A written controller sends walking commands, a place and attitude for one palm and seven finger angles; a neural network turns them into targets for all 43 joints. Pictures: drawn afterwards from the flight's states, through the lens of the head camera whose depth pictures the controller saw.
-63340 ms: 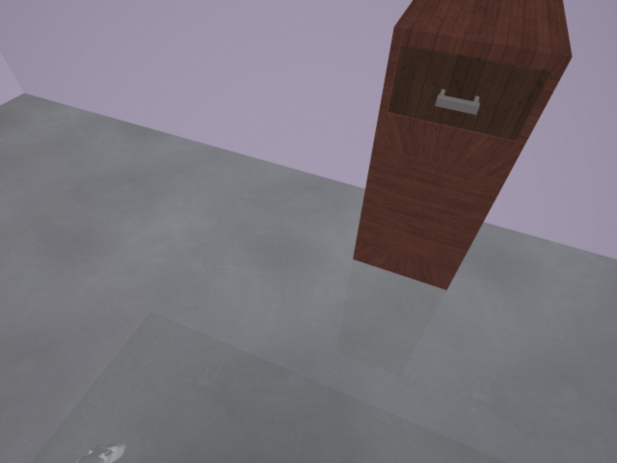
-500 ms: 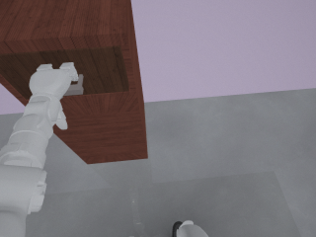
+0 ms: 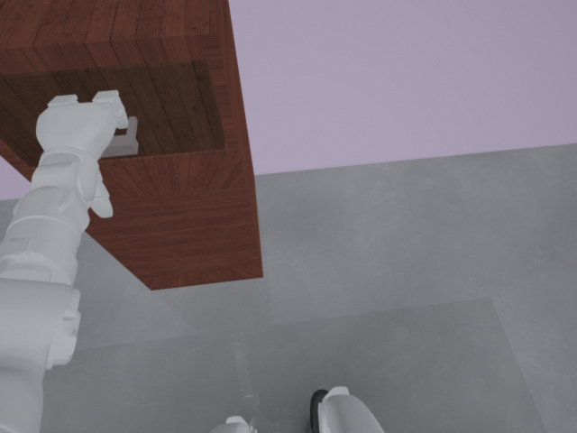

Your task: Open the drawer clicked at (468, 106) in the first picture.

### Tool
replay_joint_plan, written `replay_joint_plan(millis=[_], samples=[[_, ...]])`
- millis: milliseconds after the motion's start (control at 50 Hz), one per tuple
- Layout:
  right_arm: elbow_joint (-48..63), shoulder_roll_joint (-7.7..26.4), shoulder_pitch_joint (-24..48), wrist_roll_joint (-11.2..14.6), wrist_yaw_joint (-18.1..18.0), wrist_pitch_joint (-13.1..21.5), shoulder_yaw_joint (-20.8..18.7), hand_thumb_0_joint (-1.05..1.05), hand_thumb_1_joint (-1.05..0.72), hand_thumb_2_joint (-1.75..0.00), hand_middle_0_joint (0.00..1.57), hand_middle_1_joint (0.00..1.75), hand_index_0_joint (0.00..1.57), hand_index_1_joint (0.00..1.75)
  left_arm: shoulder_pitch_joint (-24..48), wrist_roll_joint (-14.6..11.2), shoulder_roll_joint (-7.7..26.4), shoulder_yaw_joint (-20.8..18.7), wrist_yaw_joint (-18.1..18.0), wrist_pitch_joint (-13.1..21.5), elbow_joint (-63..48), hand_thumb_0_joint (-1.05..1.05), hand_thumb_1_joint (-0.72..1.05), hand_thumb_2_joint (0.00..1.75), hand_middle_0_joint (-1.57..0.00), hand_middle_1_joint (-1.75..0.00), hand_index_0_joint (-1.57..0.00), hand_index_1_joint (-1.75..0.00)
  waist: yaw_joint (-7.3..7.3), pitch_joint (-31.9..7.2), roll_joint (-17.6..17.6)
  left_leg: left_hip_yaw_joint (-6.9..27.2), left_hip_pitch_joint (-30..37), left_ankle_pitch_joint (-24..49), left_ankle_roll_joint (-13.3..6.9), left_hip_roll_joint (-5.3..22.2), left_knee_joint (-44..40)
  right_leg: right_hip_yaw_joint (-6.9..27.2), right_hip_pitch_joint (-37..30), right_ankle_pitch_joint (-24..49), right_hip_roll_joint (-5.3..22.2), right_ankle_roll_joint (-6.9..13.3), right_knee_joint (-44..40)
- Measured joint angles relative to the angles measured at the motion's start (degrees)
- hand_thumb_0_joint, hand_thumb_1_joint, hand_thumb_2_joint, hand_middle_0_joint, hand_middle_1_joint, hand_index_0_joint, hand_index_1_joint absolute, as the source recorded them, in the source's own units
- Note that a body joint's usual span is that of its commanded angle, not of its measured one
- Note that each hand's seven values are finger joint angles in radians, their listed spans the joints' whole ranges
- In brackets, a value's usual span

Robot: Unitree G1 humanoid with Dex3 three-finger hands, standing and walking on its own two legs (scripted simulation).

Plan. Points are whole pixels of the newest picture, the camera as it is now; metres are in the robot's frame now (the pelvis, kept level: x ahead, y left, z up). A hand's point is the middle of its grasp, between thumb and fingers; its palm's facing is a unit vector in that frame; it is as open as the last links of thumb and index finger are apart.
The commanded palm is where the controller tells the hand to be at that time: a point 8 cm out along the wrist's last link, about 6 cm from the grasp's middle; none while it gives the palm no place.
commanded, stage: lower the fingers behind the handle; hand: left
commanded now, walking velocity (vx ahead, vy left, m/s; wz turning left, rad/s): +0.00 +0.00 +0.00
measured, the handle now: (103, 136) +0.54 +0.25 +0.05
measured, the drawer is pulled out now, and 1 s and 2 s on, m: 0.00 0.00 0.00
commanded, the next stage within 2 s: lift the fingers back up to retry in 0.16 s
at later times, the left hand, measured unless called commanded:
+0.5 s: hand (94, 156) +0.50 +0.25 +0.06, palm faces -0.04 -0.03 -1.00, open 13.8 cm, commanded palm +0.48 +0.27 +0.12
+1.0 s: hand (71, 131) +0.50 +0.26 +0.11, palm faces -0.02 -0.02 -1.00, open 13.6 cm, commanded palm +0.48 +0.26 +0.17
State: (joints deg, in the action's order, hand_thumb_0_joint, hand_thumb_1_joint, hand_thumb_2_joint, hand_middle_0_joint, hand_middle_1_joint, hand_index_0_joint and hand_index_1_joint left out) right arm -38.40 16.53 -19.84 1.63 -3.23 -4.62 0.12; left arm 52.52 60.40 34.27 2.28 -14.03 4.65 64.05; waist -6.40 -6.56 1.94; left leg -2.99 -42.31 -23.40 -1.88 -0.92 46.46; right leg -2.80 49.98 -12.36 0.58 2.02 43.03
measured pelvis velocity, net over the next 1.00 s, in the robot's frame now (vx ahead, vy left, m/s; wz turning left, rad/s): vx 0.06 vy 0.02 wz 0.02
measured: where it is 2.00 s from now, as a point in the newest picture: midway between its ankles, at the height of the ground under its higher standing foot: outside the picture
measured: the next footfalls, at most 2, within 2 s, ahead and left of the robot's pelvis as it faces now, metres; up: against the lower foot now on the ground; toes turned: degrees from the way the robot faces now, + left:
none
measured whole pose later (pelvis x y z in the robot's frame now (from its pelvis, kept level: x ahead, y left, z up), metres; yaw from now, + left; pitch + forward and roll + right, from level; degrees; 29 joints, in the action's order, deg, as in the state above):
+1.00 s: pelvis +0.06 +0.02 +0.03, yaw +1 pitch +13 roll -1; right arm -38.9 15.2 -15.9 1.3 -1.6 -7.6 -2.2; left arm 40.9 57.5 28.0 4.3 -9.2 3.6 46.5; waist -0.6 -6.2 4.1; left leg -1.2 -23.7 -22.4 -2.7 -1.9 33.1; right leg -3.9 31.8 -13.7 1.1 0.5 32.4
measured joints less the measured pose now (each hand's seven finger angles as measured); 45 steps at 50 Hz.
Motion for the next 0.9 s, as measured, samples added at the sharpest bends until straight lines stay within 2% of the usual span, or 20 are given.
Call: replay_joint_plan(millis=[120, 320, 560, 680, 840, 900], samples=[[0.2, 0.1, -0.7, 0.0, -0.2, 0.1, 0.0, 0.0, -0.91, -0.9, 0.2, 0.3, 0.21, 0.3, -1.3, -0.2, 0.7, -0.9, 0.5, 1.7, -1.6, 0.0, -0.49, 0.3, -0.32, -1.3, -0.31, -1.25, 0.29, -0.1, 0.1, -0.4, -0.5, -0.3, -0.1, 0.1, 0.6, 0.4, 0.6, -0.2, -0.1, -0.1, 0.6], [-0.1, 0.4, -0.5, -0.1, 0.1, -0.2, -0.5, 0.0, -0.91, -0.9, 0.2, 0.3, 0.21, 0.3, -3.0, -0.3, 0.0, -1.4, -0.6, 2.9, -3.9, 0.0, -0.49, 0.3, -0.31, -1.32, -0.32, -1.23, 1.0, -0.4, 0.1, -0.3, -0.5, -0.7, -0.3, 0.0, 0.6, 0.4, 0.6, -0.6, -0.1, -0.3, 0.7], [-0.1, -0.3, 1.1, -0.4, -0.1, -1.3, -1.3, 0.0, -0.91, -0.9, 0.2, 0.3, 0.21, 0.3, -7.3, -0.4, -1.4, -3.1, 0.3, 2.8, -7.1, 0.0, -0.49, 0.3, -0.33, -1.26, -0.32, -1.21, 1.38, 0.2, 0.4, -0.2, 6.0, 0.0, -0.5, -0.1, -4.3, 0.5, -5.7, -0.2, -0.2, -0.8, -3.7], [-0.5, -0.6, 1.1, -0.5, 0.0, -1.4, -1.9, 0.0, -0.91, -0.9, 0.2, 0.3, 0.21, 0.3, -8.4, -0.6, -2.1, -1.6, 1.1, 2.4, -9.3, 0.0, -0.49, 0.3, -0.32, -1.22, -0.34, -1.22, 2.54, 0.4, 1.0, 0.4, 9.4, 0.2, -0.7, -0.4, -6.9, 0.0, -9.2, -0.5, 0.0, -1.1, -6.0], [-0.9, -1.1, 1.4, -0.7, 0.7, -2.1, -2.8, 0.0, -0.91, -0.9, 0.2, 0.3, 0.21, 0.3, -12.3, -2.3, -4.5, -0.9, 3.1, 2.1, -16.1, 0.0, -0.49, 0.3, -0.36, -1.22, -0.35, -1.22, 4.31, -0.1, 2.0, 1.2, 14.9, 0.4, -0.8, -0.7, -10.8, -0.7, -14.7, -1.1, 0.2, -1.5, -9.0], [-0.9, -1.2, 2.2, -0.5, 1.1, -2.5, -2.7, 0.0, -0.91, -0.9, 0.2, 0.3, 0.21, 0.3, -12.5, -2.6, -5.1, 0.3, 3.5, 1.0, -17.5, 0.0, -0.49, 0.3, -0.36, -1.22, -0.35, -1.22, 4.9, 0.0, 2.2, 1.6, 16.8, 0.6, -0.8, -0.8, -11.9, -0.9, -16.5, -1.3, 0.3, -1.6, -9.9]])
